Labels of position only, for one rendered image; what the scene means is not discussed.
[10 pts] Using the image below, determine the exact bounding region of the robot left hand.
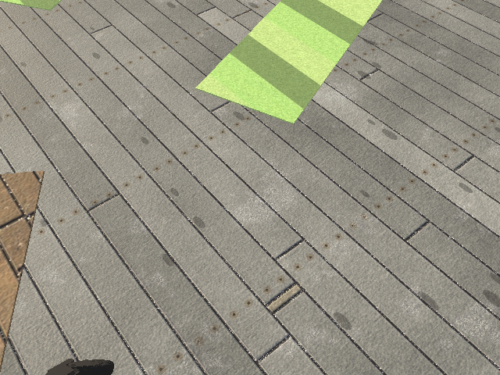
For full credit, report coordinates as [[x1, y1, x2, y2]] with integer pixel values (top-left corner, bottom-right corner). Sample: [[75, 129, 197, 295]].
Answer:
[[45, 359, 114, 375]]

